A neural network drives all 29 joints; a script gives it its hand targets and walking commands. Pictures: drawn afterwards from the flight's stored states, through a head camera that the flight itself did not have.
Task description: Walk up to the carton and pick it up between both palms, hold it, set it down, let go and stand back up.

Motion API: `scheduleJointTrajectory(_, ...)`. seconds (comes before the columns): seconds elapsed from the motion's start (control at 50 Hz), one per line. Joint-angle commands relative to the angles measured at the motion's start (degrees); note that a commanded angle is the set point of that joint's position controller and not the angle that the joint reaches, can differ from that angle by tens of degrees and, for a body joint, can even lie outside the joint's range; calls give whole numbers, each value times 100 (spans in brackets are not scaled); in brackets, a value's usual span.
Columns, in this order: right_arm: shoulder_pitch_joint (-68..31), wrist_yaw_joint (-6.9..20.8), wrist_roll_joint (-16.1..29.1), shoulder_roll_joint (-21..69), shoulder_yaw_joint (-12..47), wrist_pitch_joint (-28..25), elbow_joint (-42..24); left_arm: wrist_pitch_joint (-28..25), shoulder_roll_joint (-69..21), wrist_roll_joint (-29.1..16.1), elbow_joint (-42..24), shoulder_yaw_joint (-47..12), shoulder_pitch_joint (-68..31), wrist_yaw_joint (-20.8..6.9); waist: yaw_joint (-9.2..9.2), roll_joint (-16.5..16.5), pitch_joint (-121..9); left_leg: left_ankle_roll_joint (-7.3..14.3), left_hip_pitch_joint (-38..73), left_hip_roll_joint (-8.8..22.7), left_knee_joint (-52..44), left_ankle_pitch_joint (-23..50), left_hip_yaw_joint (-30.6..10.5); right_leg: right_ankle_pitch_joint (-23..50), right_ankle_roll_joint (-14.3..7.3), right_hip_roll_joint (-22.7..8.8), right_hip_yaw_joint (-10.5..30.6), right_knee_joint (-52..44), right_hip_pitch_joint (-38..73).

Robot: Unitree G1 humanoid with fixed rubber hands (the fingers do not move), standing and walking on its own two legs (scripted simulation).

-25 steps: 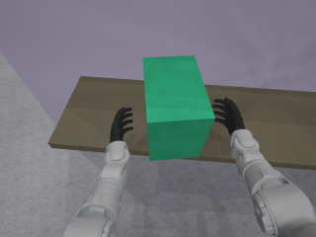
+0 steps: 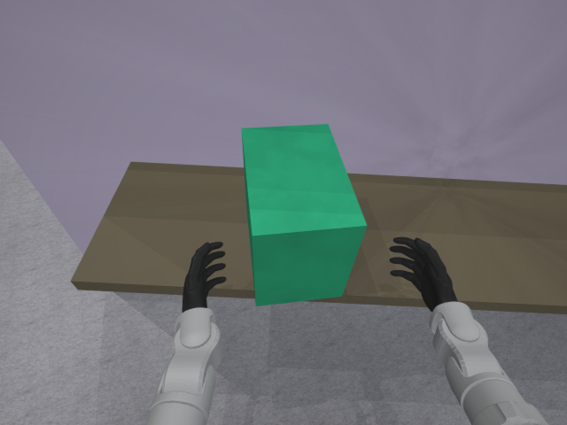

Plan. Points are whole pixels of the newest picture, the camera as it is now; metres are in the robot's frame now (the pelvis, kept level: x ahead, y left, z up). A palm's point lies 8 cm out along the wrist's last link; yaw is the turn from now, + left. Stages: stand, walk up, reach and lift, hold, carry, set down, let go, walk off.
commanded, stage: set down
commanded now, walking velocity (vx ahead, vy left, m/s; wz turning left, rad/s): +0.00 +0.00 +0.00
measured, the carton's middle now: (292, 213) +0.46 +0.01 -0.01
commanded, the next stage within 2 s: none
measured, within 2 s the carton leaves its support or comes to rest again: neither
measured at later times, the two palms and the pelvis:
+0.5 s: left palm (180, 348) +0.20 +0.16 +0.02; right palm (462, 351) +0.20 -0.21 +0.02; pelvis +0.00 +0.00 +0.00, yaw -1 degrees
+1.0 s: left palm (160, 365) +0.19 +0.19 -0.02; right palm (451, 367) +0.19 -0.20 +0.00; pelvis +0.01 +0.01 +0.00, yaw -2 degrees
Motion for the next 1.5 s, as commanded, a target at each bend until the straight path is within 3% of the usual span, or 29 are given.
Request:
scheduleJointTrajectory(0.0,-739,-1,75,-770,-264,-224,-1320,-174,-110,110,-1689,-190,-589,3,3,-180,-1302,362,891,-575,-43,1317,115,1169,-135,254,41,-329,497)
scheduleJointTrajectory(0.06,-361,-2,2,-711,-291,-170,-1738,-2,-56,185,-1710,-135,-100,-32,1,-188,-910,395,749,-623,-144,1115,101,1023,-170,193,153,-419,568)
scheduleJointTrajectory(0.08,-530,9,-54,-742,-419,-106,-1760,6,-27,168,-1905,-179,-392,-29,-65,-149,-858,399,685,-618,-150,1002,89,850,-143,183,150,-401,398)
scheduleJointTrajectory(0.12,-313,57,-1,-698,-397,-39,-2076,-21,-3,50,-2280,-293,-327,42,26,-96,-833,432,814,-574,-174,885,98,541,-182,184,122,-416,255)
scheduleJointTrajectory(0.2,300,131,-34,-701,-497,96,-2442,95,-58,-25,-2609,-539,281,86,-50,29,-811,418,994,-553,-231,783,60,409,-259,170,142,-533,225)
scheduleJointTrajectory(0.22,294,102,-27,-590,-428,148,-2537,86,25,4,-2585,-486,174,99,36,73,-804,434,969,-582,-232,664,121,328,-237,115,168,-532,204)
scheduleJointTrajectory(0.24,649,100,-89,-646,-552,164,-2739,168,63,-24,-2656,-490,571,66,-10,-124,-774,471,1066,-564,-243,704,101,444,-195,147,167,-553,254)
scheduleJointTrajectory(0.28,777,94,-92,-700,-552,261,-3031,189,155,-111,-2871,-584,561,83,37,-31,-643,417,1053,-563,-260,692,128,341,-205,157,157,-547,129)
scheduleJointTrajectory(0.3,895,107,-143,-749,-658,282,-3103,249,97,-150,-2892,-711,689,70,-45,-83,-683,425,1101,-515,-263,645,75,294,-237,171,136,-573,54)
scheduleJointTrajectory(0.34,1149,112,-137,-776,-645,379,-3285,286,60,-151,-2986,-710,867,72,108,-31,-593,391,1266,-495,-278,749,119,237,-239,219,120,-585,11)
scheduleJointTrajectory(0.42,1506,93,-188,-759,-759,592,-3700,412,212,-269,-3218,-775,1097,74,46,-177,-259,404,1079,-494,-397,299,131,-100,-214,208,168,-667,-15)
scheduleJointTrajectory(0.5,2241,103,-156,-644,-659,729,-3912,534,296,-113,-3161,-734,1895,31,112,-254,197,388,1248,-503,-396,518,89,107,-210,196,238,-769,-119)
scheduleJointTrajectory(0.64,2071,79,-348,-414,-716,784,-4531,367,626,-418,-3463,-734,1483,42,199,-141,88,473,938,-531,-454,-252,175,-563,-181,72,272,-760,-262)
scheduleJointTrajectory(0.72,2079,45,-471,-350,-728,849,-4182,352,833,-504,-3180,-650,1389,40,286,6,-54,470,887,-506,-430,-407,212,-714,-174,18,284,-691,-340)
scheduleJointTrajectory(0.78,2203,24,-525,-370,-774,883,-3898,458,783,-475,-2945,-722,1479,-40,137,133,-155,432,985,-477,-430,-369,219,-610,-193,42,238,-700,-340)
scheduleJointTrajectory(0.84,2387,-76,-616,-367,-796,924,-3828,544,916,-509,-2601,-631,1684,-199,70,-227,-139,448,1031,-527,-352,-116,256,-371,-139,48,240,-771,-259)
scheduleJointTrajectory(0.88,2362,-74,-603,-400,-804,865,-3943,446,991,-528,-2797,-547,1624,-219,101,-326,-287,438,1056,-527,-294,216,228,-119,-102,91,196,-697,-264)
scheduleJointTrajectory(0.92,2558,-72,-635,-371,-676,802,-3792,419,971,-476,-2647,-478,1887,-280,204,-227,-338,399,1146,-584,-253,578,291,221,-99,93,193,-694,-52)
scheduleJointTrajectory(1.02,2585,4,-595,-480,-770,671,-3658,284,946,-367,-2819,-499,1968,-307,105,-21,-143,257,1183,-580,-171,964,217,530,-174,203,134,-665,-51)
scheduleJointTrajectory(1.06,2684,-36,-698,-353,-759,648,-3309,294,1074,-293,-2366,-359,2128,-421,92,-35,-20,274,1201,-601,-187,966,294,553,-145,169,184,-754,-44)
scheduleJointTrajectory(1.1,2727,8,-615,-444,-788,569,-3414,194,1104,-355,-2572,-350,2129,-398,173,22,-117,209,1238,-583,-129,1191,273,677,-152,211,135,-710,-27)
scheduleJointTrajectory(1.12,2713,64,-556,-509,-849,500,-3442,143,985,-360,-2873,-506,2133,-345,136,248,-365,142,1324,-554,-81,1396,250,708,-217,260,78,-691,-6)
scheduleJointTrajectory(1.14,2714,59,-619,-519,-825,476,-3383,127,1054,-352,-2621,-384,2206,-363,182,53,-264,148,1302,-559,-63,1472,288,796,-204,285,59,-684,24)
scheduleJointTrajectory(1.26,2969,40,-642,-545,-804,279,-3082,68,1160,-289,-2562,-260,2505,-479,121,155,-322,69,1369,-592,42,2102,262,1302,-201,316,74,-719,154)
scheduleJointTrajectory(1.28,3097,16,-684,-408,-722,337,-2657,133,1147,-219,-2121,-298,2566,-548,39,238,-168,58,1350,-611,45,2009,288,1289,-211,252,138,-770,137)
scheduleJointTrajectory(1.32,3001,26,-654,-472,-707,240,-2855,93,1241,-221,-2201,-162,2590,-567,166,199,-240,88,1331,-611,17,1984,322,1300,-169,290,94,-769,231)
scheduleJointTrajectory(1.36,2885,42,-680,-543,-803,240,-2760,74,1212,-243,-2318,-203,2455,-545,152,234,-156,39,1246,-597,-25,1910,310,1063,-206,331,29,-751,244)
scheduleJointTrajectory(1.46,2844,-14,-900,-339,-644,282,-2407,172,1424,-257,-1544,-84,2339,-737,186,89,69,174,1110,-630,-49,1472,403,941,-144,194,132,-786,229)
scheduleJointTrajectory(1.48,2766,19,-839,-452,-804,248,-2534,127,1406,-339,-1895,-144,2292,-680,184,110,-126,138,1193,-592,-63,1453,362,876,-143,265,34,-742,199)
